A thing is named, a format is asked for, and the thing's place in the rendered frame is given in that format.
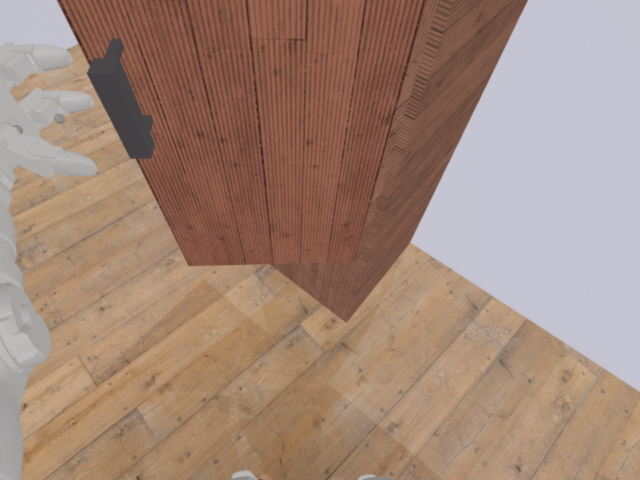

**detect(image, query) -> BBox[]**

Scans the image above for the cupboard door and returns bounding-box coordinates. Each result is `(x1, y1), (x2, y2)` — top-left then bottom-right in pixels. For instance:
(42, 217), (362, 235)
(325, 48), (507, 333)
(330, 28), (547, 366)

(57, 0), (427, 266)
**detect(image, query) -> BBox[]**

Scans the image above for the robot left hand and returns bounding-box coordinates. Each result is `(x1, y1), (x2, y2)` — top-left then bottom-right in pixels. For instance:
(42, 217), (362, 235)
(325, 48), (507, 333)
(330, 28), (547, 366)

(0, 42), (97, 178)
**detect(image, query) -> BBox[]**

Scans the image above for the robot left upper arm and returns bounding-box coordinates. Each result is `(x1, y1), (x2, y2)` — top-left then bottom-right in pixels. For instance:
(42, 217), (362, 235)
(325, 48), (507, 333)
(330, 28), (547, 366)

(0, 283), (51, 480)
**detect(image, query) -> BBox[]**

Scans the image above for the handle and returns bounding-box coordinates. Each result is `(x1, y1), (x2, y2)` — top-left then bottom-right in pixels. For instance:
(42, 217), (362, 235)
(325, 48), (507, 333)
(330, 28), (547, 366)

(87, 39), (155, 159)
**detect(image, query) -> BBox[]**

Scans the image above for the robot left forearm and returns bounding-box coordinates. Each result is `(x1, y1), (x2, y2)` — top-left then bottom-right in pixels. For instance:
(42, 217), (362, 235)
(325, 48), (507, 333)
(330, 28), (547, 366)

(0, 156), (24, 291)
